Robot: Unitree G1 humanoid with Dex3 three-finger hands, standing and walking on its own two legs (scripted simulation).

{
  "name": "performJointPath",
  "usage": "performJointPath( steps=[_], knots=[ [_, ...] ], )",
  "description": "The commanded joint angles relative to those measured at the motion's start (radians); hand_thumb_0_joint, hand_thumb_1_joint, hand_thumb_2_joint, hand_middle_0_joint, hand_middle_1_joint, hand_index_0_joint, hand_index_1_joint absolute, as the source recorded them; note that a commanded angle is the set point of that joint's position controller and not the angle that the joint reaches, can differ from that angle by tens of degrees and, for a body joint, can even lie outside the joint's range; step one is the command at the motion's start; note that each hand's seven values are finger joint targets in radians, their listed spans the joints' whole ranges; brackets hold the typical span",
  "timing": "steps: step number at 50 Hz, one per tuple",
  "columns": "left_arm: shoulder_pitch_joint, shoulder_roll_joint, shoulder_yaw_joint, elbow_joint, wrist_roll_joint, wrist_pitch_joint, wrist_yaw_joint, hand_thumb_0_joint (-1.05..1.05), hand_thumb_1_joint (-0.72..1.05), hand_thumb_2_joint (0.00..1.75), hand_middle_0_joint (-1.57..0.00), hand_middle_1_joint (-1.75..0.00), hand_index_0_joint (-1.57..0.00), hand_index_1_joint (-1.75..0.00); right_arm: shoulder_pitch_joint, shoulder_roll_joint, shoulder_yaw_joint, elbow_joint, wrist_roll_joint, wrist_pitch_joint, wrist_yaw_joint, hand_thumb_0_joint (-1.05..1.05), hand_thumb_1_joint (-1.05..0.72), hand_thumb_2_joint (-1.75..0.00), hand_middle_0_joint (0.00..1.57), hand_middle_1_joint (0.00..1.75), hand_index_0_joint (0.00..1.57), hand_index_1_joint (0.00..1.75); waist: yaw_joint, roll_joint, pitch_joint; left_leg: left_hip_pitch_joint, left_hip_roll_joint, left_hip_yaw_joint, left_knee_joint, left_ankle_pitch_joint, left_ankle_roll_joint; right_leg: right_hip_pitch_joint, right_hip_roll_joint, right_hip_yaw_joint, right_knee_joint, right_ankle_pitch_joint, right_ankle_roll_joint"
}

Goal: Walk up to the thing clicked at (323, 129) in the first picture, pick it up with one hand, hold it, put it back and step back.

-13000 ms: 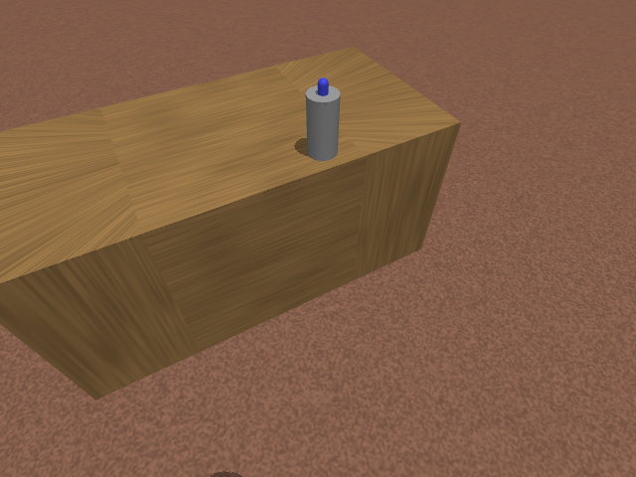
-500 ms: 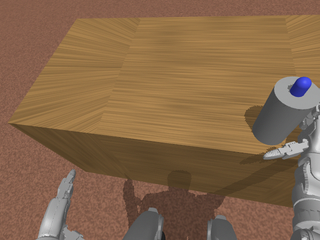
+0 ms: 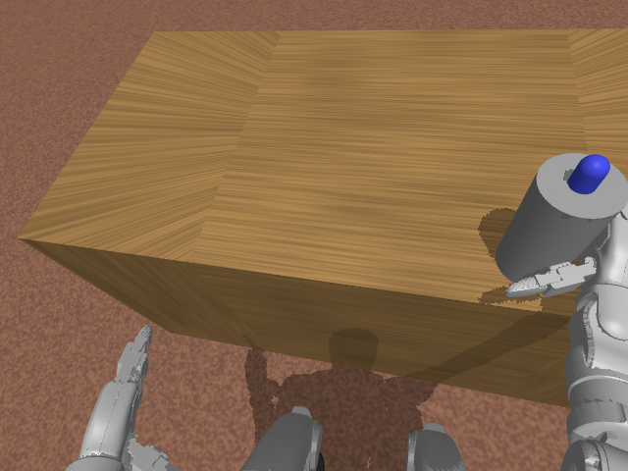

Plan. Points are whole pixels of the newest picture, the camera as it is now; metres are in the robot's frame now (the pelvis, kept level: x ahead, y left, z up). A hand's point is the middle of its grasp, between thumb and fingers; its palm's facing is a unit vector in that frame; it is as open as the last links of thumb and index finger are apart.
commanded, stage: close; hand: right
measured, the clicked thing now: (556, 219) +0.44 -0.21 +0.03
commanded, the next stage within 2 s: settle in 0.38 s
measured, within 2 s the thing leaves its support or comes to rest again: leaves its support in 0.64 s
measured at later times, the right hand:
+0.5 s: hand (558, 240) +0.42 -0.22 +0.02, palm faces +0.21 +0.98 +0.00, open 11.4 cm
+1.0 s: hand (570, 217) +0.43 -0.21 +0.06, palm faces +0.21 +0.98 +0.00, open 11.4 cm
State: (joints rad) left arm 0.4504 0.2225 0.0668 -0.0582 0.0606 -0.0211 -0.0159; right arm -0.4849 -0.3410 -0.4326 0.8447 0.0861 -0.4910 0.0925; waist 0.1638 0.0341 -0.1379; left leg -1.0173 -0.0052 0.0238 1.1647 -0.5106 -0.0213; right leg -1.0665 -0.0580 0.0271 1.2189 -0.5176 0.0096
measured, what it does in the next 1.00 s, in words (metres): stands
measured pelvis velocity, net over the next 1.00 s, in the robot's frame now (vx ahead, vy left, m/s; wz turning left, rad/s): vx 0.00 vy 0.00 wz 0.00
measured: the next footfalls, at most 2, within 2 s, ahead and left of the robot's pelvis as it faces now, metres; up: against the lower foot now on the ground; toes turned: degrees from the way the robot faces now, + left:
none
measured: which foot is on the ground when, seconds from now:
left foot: down 0.00-1.00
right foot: down 0.00-1.00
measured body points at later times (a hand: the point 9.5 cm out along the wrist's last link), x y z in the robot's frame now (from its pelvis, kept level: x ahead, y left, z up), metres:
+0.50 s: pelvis +0.00 +0.00 +0.00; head +0.11 -0.04 +0.44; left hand +0.15 +0.26 +0.01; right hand +0.40 -0.27 +0.02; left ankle +0.02 +0.14 -0.64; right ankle +0.03 -0.12 -0.64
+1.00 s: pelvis +0.00 +0.00 +0.02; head +0.09 -0.03 +0.46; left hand +0.15 +0.27 +0.02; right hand +0.41 -0.27 +0.06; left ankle +0.02 +0.14 -0.64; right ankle +0.03 -0.12 -0.64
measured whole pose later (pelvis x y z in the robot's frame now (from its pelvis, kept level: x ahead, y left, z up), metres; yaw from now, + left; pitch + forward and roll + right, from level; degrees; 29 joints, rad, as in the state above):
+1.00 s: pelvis +0.00 +0.00 +0.02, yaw +0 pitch +17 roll +2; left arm 0.44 0.24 0.09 0.03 0.04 0.00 0.00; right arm -0.49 -0.32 -0.40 0.84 0.10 -0.41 0.07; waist 0.13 0.01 -0.13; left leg -0.89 0.00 0.01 1.07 -0.48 -0.02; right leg -0.93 -0.05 0.01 1.11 -0.48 0.01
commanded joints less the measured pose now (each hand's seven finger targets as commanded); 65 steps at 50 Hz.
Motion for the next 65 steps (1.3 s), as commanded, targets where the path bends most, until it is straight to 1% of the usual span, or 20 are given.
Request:
performJointPath(
  steps=[1, 2, 6, 9, 13, 15, 18, 20, 25, 27, 30, 33, 35, 38, 41, 44, 51, 55, 56, 65],
  knots=[
    [0.073, 0.194, 0.146, -0.119, -0.006, -0.037, 0.012, 0.00, -0.56, 0.06, -0.04, -0.05, -0.03, -0.05, -0.288, -0.187, -0.029, -0.251, 0.012, -0.051, -0.025, 0.00, 0.51, -0.20, 0.79, 0.49, 0.79, 0.49, -0.036, -0.233, -0.476, 0.181, -0.031, 0.018, -0.128, 0.325, 0.042, 0.433, 0.031, 0.005, -0.179, 0.400, 0.000],
    [0.050, 0.210, 0.165, -0.149, -0.007, -0.038, 0.015, 0.00, -0.55, 0.06, -0.04, -0.05, -0.04, -0.05, -0.320, -0.189, -0.026, -0.319, 0.014, -0.058, -0.031, 0.00, 0.48, -0.21, 0.81, 0.51, 0.81, 0.51, -0.025, -0.215, -0.498, 0.193, -0.031, 0.020, -0.134, 0.331, 0.042, 0.444, 0.027, 0.008, -0.177, 0.400, -0.003],
    [-0.054, 0.169, 0.131, -0.123, -0.009, -0.037, 0.011, 0.00, -0.56, 0.06, -0.04, -0.04, -0.03, -0.05, -0.247, -0.058, 0.039, -0.098, -0.002, -0.044, -0.043, 0.00, 0.41, -0.28, 0.87, 0.57, 0.87, 0.58, -0.002, -0.084, -0.293, 0.160, -0.031, 0.020, -0.142, 0.268, 0.039, 0.276, 0.022, 0.013, -0.193, 0.272, -0.016],
    [-0.034, 0.179, 0.122, -0.203, -0.006, -0.036, 0.012, 0.00, -0.55, 0.06, -0.04, -0.04, -0.04, -0.04, -0.301, -0.175, -0.029, -0.175, -0.015, -0.070, -0.049, 0.00, 0.31, -0.41, 0.92, 0.68, 0.93, 0.68, -0.004, -0.071, -0.412, 0.227, -0.033, 0.015, -0.145, 0.307, 0.034, 0.319, 0.025, 0.013, -0.186, 0.304, -0.021],
    [0.099, 0.140, 0.098, -0.154, -0.011, -0.024, 0.001, 0.00, -0.52, 0.04, -0.04, -0.05, -0.04, -0.04, -0.219, -0.146, -0.013, -0.148, -0.004, -0.076, -0.023, 0.00, 0.15, -0.60, 1.02, 0.85, 1.03, 0.85, -0.012, -0.133, -0.417, 0.234, -0.031, 0.016, -0.143, 0.326, 0.036, 0.375, 0.035, 0.001, -0.197, 0.339, -0.013],
    [0.083, 0.167, 0.127, -0.177, -0.013, -0.029, 0.003, 0.00, -0.52, 0.03, -0.04, -0.05, -0.05, -0.04, -0.237, -0.181, -0.035, -0.162, 0.001, -0.076, -0.015, 0.00, 0.11, -0.69, 1.07, 0.92, 1.08, 0.92, 0.000, -0.149, -0.407, 0.209, -0.030, 0.011, -0.148, 0.321, 0.036, 0.379, 0.033, -0.002, -0.190, 0.332, -0.014],
    [0.071, 0.180, 0.161, -0.118, -0.009, -0.034, 0.002, 0.00, -0.51, 0.03, -0.04, -0.05, -0.05, -0.04, -0.269, -0.131, -0.010, -0.186, 0.009, -0.081, -0.018, 0.00, 0.01, -0.85, 1.14, 1.06, 1.16, 1.06, 0.007, -0.174, -0.350, 0.127, -0.027, 0.009, -0.135, 0.268, 0.041, 0.351, 0.026, 0.002, -0.187, 0.288, -0.011],
    [0.031, 0.160, 0.134, -0.163, -0.004, -0.042, -0.004, 0.00, -0.51, 0.03, -0.04, -0.05, -0.05, -0.04, -0.249, -0.082, 0.023, -0.162, -0.001, -0.080, -0.021, 0.00, -0.01, -0.94, 1.16, 1.13, 1.18, 1.13, 0.003, -0.170, -0.344, 0.103, -0.029, 0.018, -0.126, 0.242, 0.045, 0.353, 0.018, 0.015, -0.195, 0.286, -0.004],
    [-0.005, 0.172, 0.125, -0.220, -0.007, -0.036, 0.003, 0.00, -0.54, 0.05, -0.05, -0.05, -0.05, -0.05, -0.311, -0.184, -0.032, -0.197, -0.012, -0.082, -0.043, 0.00, -0.06, -1.13, 1.13, 1.28, 1.18, 1.28, -0.012, -0.134, -0.425, 0.193, -0.028, 0.011, -0.145, 0.237, 0.038, 0.333, 0.027, 0.008, -0.189, 0.226, -0.014],
    [-0.004, 0.211, 0.154, -0.270, -0.011, -0.035, 0.012, 0.00, -0.54, 0.05, -0.05, -0.06, -0.06, -0.05, -0.315, -0.164, -0.013, -0.236, -0.001, -0.081, -0.037, 0.00, -0.07, -1.18, 1.14, 1.29, 1.19, 1.29, 0.014, -0.123, -0.495, 0.228, -0.031, 0.020, -0.155, 0.258, 0.036, 0.397, 0.024, 0.016, -0.200, 0.245, -0.012],
    [0.056, 0.173, 0.121, -0.202, -0.019, -0.022, 0.011, 0.00, -0.54, 0.05, -0.05, -0.05, -0.05, -0.05, -0.280, -0.180, -0.003, -0.214, -0.005, -0.061, -0.029, 0.00, -0.11, -1.25, 1.19, 1.36, 1.24, 1.36, -0.023, -0.158, -0.451, 0.236, -0.031, 0.022, -0.157, 0.282, 0.039, 0.411, 0.034, 0.006, -0.215, 0.298, -0.006],
    [0.044, 0.154, 0.105, -0.178, -0.020, -0.027, 0.012, 0.00, -0.53, 0.05, -0.05, -0.05, -0.05, -0.05, -0.367, -0.180, 0.004, -0.266, 0.004, -0.055, -0.031, 0.00, -0.03, -1.22, 1.21, 1.35, 1.26, 1.35, -0.017, -0.172, -0.426, 0.236, -0.027, 0.008, -0.180, 0.281, 0.036, 0.400, 0.037, -0.005, -0.219, 0.274, -0.012],
    [0.059, 0.123, 0.081, -0.055, -0.017, -0.024, 0.010, 0.00, -0.53, 0.05, -0.05, -0.05, -0.06, -0.05, -0.318, -0.161, 0.004, -0.162, 0.005, -0.038, -0.034, 0.00, 0.00, -1.23, 1.22, 1.37, 1.27, 1.37, -0.028, -0.164, -0.280, 0.174, -0.025, 0.001, -0.188, 0.228, 0.037, 0.335, 0.039, -0.012, -0.230, 0.214, -0.014],
    [-0.011, 0.191, 0.140, -0.128, -0.015, -0.038, 0.020, 0.00, -0.53, 0.04, -0.05, -0.05, -0.06, -0.05, -0.409, -0.236, -0.023, -0.294, -0.003, -0.045, -0.043, 0.00, 0.01, -1.22, 1.21, 1.36, 1.26, 1.36, -0.033, -0.177, -0.385, 0.215, -0.025, 0.001, -0.193, 0.229, 0.041, 0.398, 0.032, -0.006, -0.247, 0.218, -0.012],
    [0.006, 0.147, 0.096, -0.125, -0.019, -0.035, 0.013, 0.00, -0.52, 0.04, -0.05, -0.06, -0.06, -0.05, -0.301, -0.114, 0.037, -0.160, 0.002, -0.012, -0.033, 0.00, -0.01, -1.24, 1.20, 1.37, 1.26, 1.37, -0.024, -0.098, -0.337, 0.255, -0.023, -0.008, -0.225, 0.219, 0.034, 0.362, 0.038, -0.012, -0.248, 0.191, -0.020],
    [0.000, 0.205, 0.144, -0.142, -0.025, -0.034, 0.028, 0.00, -0.53, 0.05, -0.05, -0.05, -0.05, -0.05, -0.372, -0.196, 0.001, -0.266, 0.015, -0.011, -0.034, 0.00, -0.01, -1.24, 1.21, 1.37, 1.27, 1.37, -0.016, -0.107, -0.465, 0.312, -0.026, 0.006, -0.224, 0.290, 0.031, 0.444, 0.037, -0.006, -0.254, 0.265, -0.019],
    [-0.041, 0.126, 0.062, -0.069, -0.033, -0.036, 0.025, 0.00, -0.54, 0.05, -0.05, -0.05, -0.05, -0.05, -0.372, -0.147, 0.031, -0.196, 0.019, 0.007, -0.028, 0.00, 0.00, -1.28, 1.24, 1.41, 1.30, 1.41, -0.047, -0.091, -0.343, 0.294, -0.020, -0.006, -0.241, 0.287, 0.032, 0.398, 0.042, -0.014, -0.274, 0.268, -0.022],
    [0.023, 0.181, 0.125, -0.021, -0.028, -0.030, 0.034, 0.00, -0.53, 0.04, -0.05, -0.05, -0.05, -0.05, -0.395, -0.210, 0.012, -0.237, 0.005, 0.006, -0.027, 0.00, -0.04, -1.33, 1.22, 1.44, 1.29, 1.44, -0.035, -0.134, -0.370, 0.299, -0.020, -0.005, -0.247, 0.314, 0.033, 0.459, 0.040, -0.018, -0.288, 0.302, -0.017],
    [0.017, 0.158, 0.086, -0.039, -0.030, -0.030, 0.030, 0.00, -0.54, 0.05, -0.05, -0.05, -0.05, -0.05, -0.371, -0.201, 0.010, -0.224, 0.008, 0.014, -0.026, 0.00, -0.05, -1.34, 1.22, 1.45, 1.29, 1.45, -0.050, -0.138, -0.386, 0.310, -0.021, -0.002, -0.248, 0.331, 0.034, 0.483, 0.040, -0.017, -0.292, 0.337, -0.014],
    [-0.050, 0.161, 0.098, -0.045, -0.041, -0.038, 0.035, 0.00, -0.55, 0.05, -0.05, -0.05, -0.05, -0.05, -0.377, -0.156, 0.035, -0.232, 0.028, 0.029, -0.024, 0.00, -0.09, -1.37, 1.23, 1.47, 1.29, 1.47, -0.035, -0.070, -0.382, 0.344, -0.022, 0.002, -0.278, 0.342, 0.028, 0.497, 0.038, -0.012, -0.311, 0.334, -0.021]
  ],
)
